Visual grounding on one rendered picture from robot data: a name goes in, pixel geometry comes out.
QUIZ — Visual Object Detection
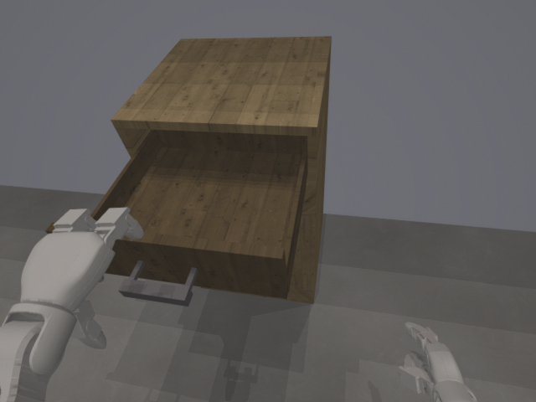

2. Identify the handle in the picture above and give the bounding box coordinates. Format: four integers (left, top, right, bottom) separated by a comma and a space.
118, 260, 198, 307

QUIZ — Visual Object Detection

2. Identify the left robot hand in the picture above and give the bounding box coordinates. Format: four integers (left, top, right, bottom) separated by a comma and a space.
20, 208, 144, 349

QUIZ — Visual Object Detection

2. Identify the left robot forearm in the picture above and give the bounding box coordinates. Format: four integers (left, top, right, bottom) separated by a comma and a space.
0, 301, 77, 402

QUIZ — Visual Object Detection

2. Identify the right robot hand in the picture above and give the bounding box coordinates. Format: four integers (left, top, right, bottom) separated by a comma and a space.
399, 322, 464, 399

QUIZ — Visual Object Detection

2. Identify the cabinet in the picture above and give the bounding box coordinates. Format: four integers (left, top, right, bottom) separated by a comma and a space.
111, 36, 332, 304

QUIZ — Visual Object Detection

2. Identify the right robot forearm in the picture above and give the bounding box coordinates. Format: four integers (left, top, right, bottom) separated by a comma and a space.
432, 380, 478, 402

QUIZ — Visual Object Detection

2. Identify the drawer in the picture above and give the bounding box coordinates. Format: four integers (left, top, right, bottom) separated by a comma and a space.
45, 130, 308, 299

